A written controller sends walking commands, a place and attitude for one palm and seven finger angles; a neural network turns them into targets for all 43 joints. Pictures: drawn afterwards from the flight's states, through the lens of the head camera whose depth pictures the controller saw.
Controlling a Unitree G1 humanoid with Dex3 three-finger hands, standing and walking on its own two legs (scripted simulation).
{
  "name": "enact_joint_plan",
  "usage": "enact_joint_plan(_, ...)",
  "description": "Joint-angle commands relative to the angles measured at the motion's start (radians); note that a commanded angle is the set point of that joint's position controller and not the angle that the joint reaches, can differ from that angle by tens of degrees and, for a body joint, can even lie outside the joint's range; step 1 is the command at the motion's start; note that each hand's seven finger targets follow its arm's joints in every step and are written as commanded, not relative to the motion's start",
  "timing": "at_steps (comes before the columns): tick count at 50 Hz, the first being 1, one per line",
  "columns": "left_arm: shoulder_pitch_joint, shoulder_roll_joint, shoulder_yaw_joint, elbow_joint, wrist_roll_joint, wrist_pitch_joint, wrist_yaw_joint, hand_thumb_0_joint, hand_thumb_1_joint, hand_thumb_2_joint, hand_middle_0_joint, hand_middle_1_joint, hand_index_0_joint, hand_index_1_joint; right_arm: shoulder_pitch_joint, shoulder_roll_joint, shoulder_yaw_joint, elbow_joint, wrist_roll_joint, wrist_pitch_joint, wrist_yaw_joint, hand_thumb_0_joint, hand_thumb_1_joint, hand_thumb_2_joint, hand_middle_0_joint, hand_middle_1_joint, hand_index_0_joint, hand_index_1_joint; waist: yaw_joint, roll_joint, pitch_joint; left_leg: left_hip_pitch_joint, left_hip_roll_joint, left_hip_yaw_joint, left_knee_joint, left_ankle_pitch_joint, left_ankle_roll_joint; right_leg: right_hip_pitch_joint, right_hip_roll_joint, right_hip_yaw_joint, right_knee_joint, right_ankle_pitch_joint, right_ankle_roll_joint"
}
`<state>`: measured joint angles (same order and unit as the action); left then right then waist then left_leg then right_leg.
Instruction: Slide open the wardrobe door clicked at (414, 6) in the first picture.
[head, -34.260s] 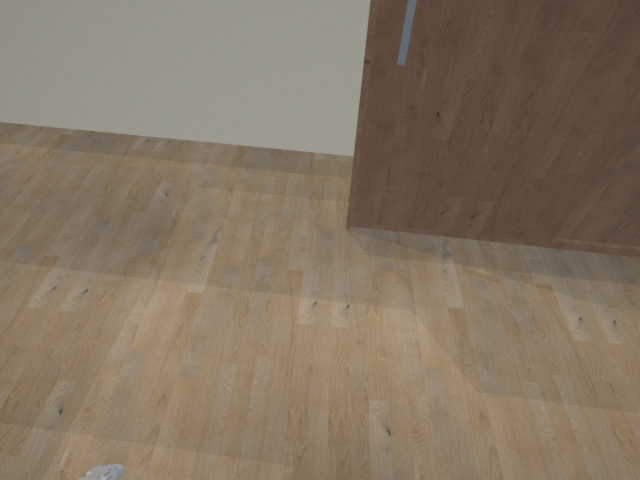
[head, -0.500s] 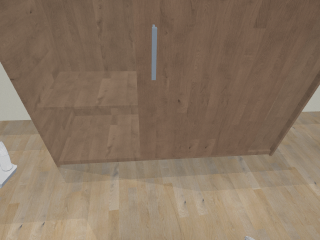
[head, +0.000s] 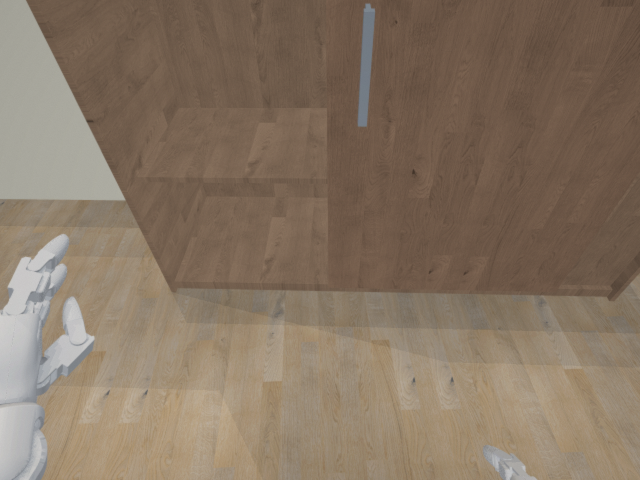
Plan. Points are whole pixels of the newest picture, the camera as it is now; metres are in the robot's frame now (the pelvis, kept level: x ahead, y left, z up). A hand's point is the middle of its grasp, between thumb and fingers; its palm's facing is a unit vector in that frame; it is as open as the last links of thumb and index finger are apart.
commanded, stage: let the arm hang, fingers relaxed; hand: left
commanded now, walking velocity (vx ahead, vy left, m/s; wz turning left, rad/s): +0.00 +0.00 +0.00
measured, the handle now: (364, 68) +0.89 -0.03 +0.13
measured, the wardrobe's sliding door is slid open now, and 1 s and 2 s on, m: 0.60 0.60 0.60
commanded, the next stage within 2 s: look to check the result in 1.04 s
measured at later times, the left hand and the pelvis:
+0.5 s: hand out of the picture +0.02 +0.22 -0.16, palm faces -0.01 -0.97 -0.22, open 7.2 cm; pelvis +0.02 +0.03 +0.02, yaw -1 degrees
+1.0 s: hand out of the picture +0.04 +0.23 -0.16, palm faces -0.04 -0.98 -0.17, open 7.4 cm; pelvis +0.03 +0.06 +0.02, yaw -3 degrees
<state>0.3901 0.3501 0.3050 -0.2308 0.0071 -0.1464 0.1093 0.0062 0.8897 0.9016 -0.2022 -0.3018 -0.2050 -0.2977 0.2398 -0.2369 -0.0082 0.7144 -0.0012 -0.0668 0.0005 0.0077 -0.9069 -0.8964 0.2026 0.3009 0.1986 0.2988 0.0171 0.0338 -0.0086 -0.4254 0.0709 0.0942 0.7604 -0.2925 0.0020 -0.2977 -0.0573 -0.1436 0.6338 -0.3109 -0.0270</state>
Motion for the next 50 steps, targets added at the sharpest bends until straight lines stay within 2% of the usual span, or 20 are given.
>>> enact_joint_plan(1, 0.014, -0.052, -0.222, 0.476, 0.022, 0.167, -0.105, 0.0, 0.9, 0.9, -0.2, -0.3, -0.2, -0.3, -0.054, -0.204, -0.047, -0.082, -0.036, 0.047, 0.017, 0.0, -0.9, -0.9, 0.2, 0.3, 0.2, 0.3, -0.016, 0.043, -0.031, 0.044, 0.244, -0.314, -0.294, 0.181, 0.138, -0.149, -0.011, 0.034, 0.165, -0.17, 0.057)
enact_joint_plan(2, -0.02, -0.054, -0.233, 0.514, 0.023, 0.159, -0.109, 0.0, 0.9, 0.9, -0.2, -0.3, -0.2, -0.3, -0.097, -0.217, -0.04, -0.104, -0.047, 0.054, 0.008, 0.0, -0.9, -0.9, 0.2, 0.3, 0.2, 0.3, 0.009, -0.039, -0.019, -0.057, 0.243, -0.34, -0.301, 0.194, 0.15, -0.042, 0.0, 0.076, 0.149, -0.143, 0.057)
enact_joint_plan(3, -0.056, -0.032, -0.229, 0.573, 0.019, 0.152, -0.112, 0.0, 0.9, 0.9, -0.2, -0.3, -0.2, -0.3, -0.105, -0.187, -0.025, -0.086, -0.05, 0.046, 0.0, 0.0, -0.9, -0.9, 0.2, 0.3, 0.2, 0.3, 0.006, -0.044, -0.066, -0.097, 0.175, -0.288, -0.285, 0.244, 0.124, 0.074, -0.008, 0.081, 0.063, 0.018, 0.059)
enact_joint_plan(4, -0.079, 0.006, -0.226, 0.651, 0.022, 0.148, -0.111, 0.0, 0.9, 0.9, -0.2, -0.3, -0.2, -0.3, -0.114, -0.172, -0.02, -0.056, -0.047, 0.046, 0.0, 0.0, -0.9, -0.9, 0.2, 0.3, 0.2, 0.3, 0.011, -0.084, -0.069, -0.093, 0.111, -0.196, -0.246, 0.229, 0.081, 0.128, -0.043, 0.116, -0.007, 0.13, 0.047)
enact_joint_plan(5, -0.097, 0.034, -0.231, 0.729, 0.024, 0.14, -0.108, 0.0, 0.9, 0.9, -0.2, -0.3, -0.2, -0.3, -0.11, -0.138, -0.017, -0.027, -0.04, 0.058, -0.002, 0.0, -0.9, -0.9, 0.2, 0.3, 0.2, 0.3, 0.003, -0.202, -0.069, -0.028, 0.034, -0.103, -0.163, 0.184, 0.033, 0.094, -0.117, 0.2, -0.107, 0.218, 0.013)
enact_joint_plan(6, -0.123, 0.049, -0.241, 0.804, 0.022, 0.139, -0.106, 0.0, 0.9, 0.9, -0.2, -0.3, -0.2, -0.3, -0.088, -0.101, -0.015, -0.001, -0.034, 0.073, -0.003, 0.0, -0.9, -0.9, 0.2, 0.3, 0.2, 0.3, -0.023, -0.273, -0.058, 0.064, -0.015, -0.05, -0.107, 0.112, 0.008, 0.017, -0.188, 0.252, -0.195, 0.261, -0.029)
enact_joint_plan(7, -0.157, 0.06, -0.251, 0.864, 0.018, 0.137, -0.103, 0.0, 0.9, 0.9, -0.2, -0.3, -0.2, -0.3, -0.063, -0.092, -0.013, 0.028, -0.032, 0.084, -0.003, 0.0, -0.9, -0.9, 0.2, 0.3, 0.2, 0.3, -0.043, -0.238, -0.045, 0.131, -0.021, -0.046, -0.103, 0.073, 0.001, -0.034, -0.208, 0.254, -0.227, 0.266, -0.055)
enact_joint_plan(9, -0.203, 0.034, -0.269, 0.967, 0.012, 0.136, -0.099, 0.0, 0.9, 0.9, -0.2, -0.3, -0.2, -0.3, -0.035, -0.052, -0.002, 0.1, -0.032, 0.093, -0.002, 0.0, -0.9, -0.9, 0.2, 0.3, 0.2, 0.3, -0.06, -0.092, -0.033, 0.2, -0.008, -0.042, -0.171, 0.101, 0.002, -0.058, -0.17, 0.211, -0.251, 0.132, -0.039)
enact_joint_plan(11, -0.186, -0.017, -0.267, 1.046, 0.012, 0.134, -0.095, 0.0, 0.9, 0.9, -0.2, -0.3, -0.2, -0.3, -0.031, -0.042, -0.004, 0.146, -0.035, 0.087, -0.007, 0.0, -0.9, -0.9, 0.2, 0.3, 0.2, 0.3, -0.052, 0.025, -0.032, 0.234, 0.023, -0.059, -0.251, 0.138, 0.009, -0.049, -0.118, 0.17, -0.265, 0.026, -0.007)
enact_joint_plan(12, -0.159, -0.035, -0.258, 1.065, 0.015, 0.135, -0.091, 0.0, 0.9, 0.9, -0.2, -0.3, -0.2, -0.3, -0.026, -0.048, -0.011, 0.155, -0.036, 0.086, -0.009, 0.0, -0.9, -0.9, 0.2, 0.3, 0.2, 0.3, -0.039, 0.082, -0.045, 0.229, 0.043, -0.076, -0.282, 0.142, 0.017, -0.003, -0.095, 0.145, -0.265, 0.043, 0.007)
enact_joint_plan(13, -0.152, -0.036, -0.264, 1.098, 0.011, 0.136, -0.091, 0.0, 0.9, 0.9, -0.2, -0.3, -0.2, -0.3, -0.024, -0.045, -0.01, 0.175, -0.034, 0.084, -0.011, 0.0, -0.9, -0.9, 0.2, 0.3, 0.2, 0.3, -0.034, 0.109, -0.052, 0.202, 0.054, -0.08, -0.308, 0.133, 0.019, 0.048, -0.087, 0.137, -0.269, 0.064, 0.013)
enact_joint_plan(16, -0.142, -0.042, -0.275, 1.172, 0.007, 0.138, -0.091, 0.0, 0.9, 0.9, -0.2, -0.3, -0.2, -0.3, -0.007, -0.043, -0.011, 0.226, -0.029, 0.086, -0.015, 0.0, -0.9, -0.9, 0.2, 0.3, 0.2, 0.3, -0.028, 0.061, -0.011, 0.176, 0.058, -0.084, -0.368, 0.063, 0.016, 0.081, -0.078, 0.132, -0.308, 0.045, 0.01)
enact_joint_plan(18, -0.141, -0.05, -0.279, 1.207, 0.006, 0.137, -0.09, 0.0, 0.9, 0.9, -0.2, -0.3, -0.2, -0.3, 0.017, -0.042, -0.012, 0.254, -0.026, 0.083, -0.017, 0.0, -0.9, -0.9, 0.2, 0.3, 0.2, 0.3, -0.03, 0.02, 0.007, 0.185, 0.067, -0.086, -0.395, 0.08, 0.018, 0.091, -0.075, 0.119, -0.316, 0.071, 0.014)
enact_joint_plan(21, -0.122, -0.056, -0.284, 1.256, 0.005, 0.137, -0.088, 0.0, 0.9, 0.9, -0.2, -0.3, -0.2, -0.3, 0.038, -0.042, -0.012, 0.292, -0.024, 0.078, -0.02, 0.0, -0.9, -0.9, 0.2, 0.3, 0.2, 0.3, -0.026, 0.015, 0.009, 0.203, 0.069, -0.08, -0.42, 0.093, 0.022, 0.11, -0.071, 0.112, -0.315, 0.096, 0.017)
enact_joint_plan(23, -0.117, -0.055, -0.285, 1.278, 0.006, 0.138, -0.087, 0.0, 0.9, 0.9, -0.2, -0.3, -0.2, -0.3, 0.052, -0.036, -0.01, 0.31, -0.022, 0.076, -0.021, 0.0, -0.9, -0.9, 0.2, 0.3, 0.2, 0.3, -0.025, -0.016, 0.023, 0.206, 0.069, -0.077, -0.433, 0.095, 0.024, 0.111, -0.071, 0.105, -0.313, 0.098, 0.02)
enact_joint_plan(32, -0.085, -0.079, -0.286, 1.332, 0.01, 0.138, -0.079, 0.0, 0.9, 0.9, -0.2, -0.3, -0.2, -0.3, 0.087, -0.02, -0.01, 0.358, -0.019, 0.069, -0.023, 0.0, -0.9, -0.9, 0.2, 0.3, 0.2, 0.3, -0.022, -0.035, 0.053, 0.224, 0.062, -0.066, -0.455, 0.109, 0.033, 0.102, -0.067, 0.104, -0.301, 0.114, 0.03)
enact_joint_plan(36, -0.082, -0.094, -0.287, 1.339, 0.01, 0.141, -0.078, 0.0, 0.9, 0.9, -0.2, -0.3, -0.2, -0.3, 0.091, -0.006, -0.01, 0.373, -0.022, 0.07, -0.023, 0.0, -0.9, -0.9, 0.2, 0.3, 0.2, 0.3, -0.026, -0.028, 0.095, 0.207, 0.059, -0.062, -0.473, 0.058, 0.034, 0.08, -0.067, 0.106, -0.302, 0.093, 0.033)
enact_joint_plan(37, -0.081, -0.089, -0.286, 1.338, 0.012, 0.14, -0.077, 0.0, 0.9, 0.9, -0.2, -0.3, -0.2, -0.3, 0.098, -0.011, -0.011, 0.372, -0.02, 0.07, -0.022, 0.0, -0.9, -0.9, 0.2, 0.3, 0.2, 0.3, -0.024, -0.041, 0.095, 0.203, 0.056, -0.062, -0.468, 0.066, 0.033, 0.086, -0.066, 0.104, -0.301, 0.098, 0.034)
enact_joint_plan(42, -0.073, -0.097, -0.285, 1.338, 0.013, 0.14, -0.076, 0.0, 0.9, 0.9, -0.2, -0.3, -0.2, -0.3, 0.095, -0.007, -0.014, 0.375, -0.021, 0.069, -0.022, 0.0, -0.9, -0.9, 0.2, 0.3, 0.2, 0.3, -0.024, -0.005, 0.097, 0.205, 0.054, -0.061, -0.471, 0.057, 0.036, 0.081, -0.064, 0.108, -0.296, 0.101, 0.034)
enact_joint_plan(50, -0.072, -0.103, -0.283, 1.336, 0.013, 0.138, -0.077, 0.0, 0.9, 0.9, -0.2, -0.3, -0.2, -0.3, 0.094, -0.011, -0.016, 0.373, -0.021, 0.063, -0.024, 0.0, -0.9, -0.9, 0.2, 0.3, 0.2, 0.3, -0.028, -0.007, 0.08, 0.22, 0.06, -0.062, -0.473, 0.079, 0.04, 0.087, -0.064, 0.108, -0.286, 0.125, 0.039)
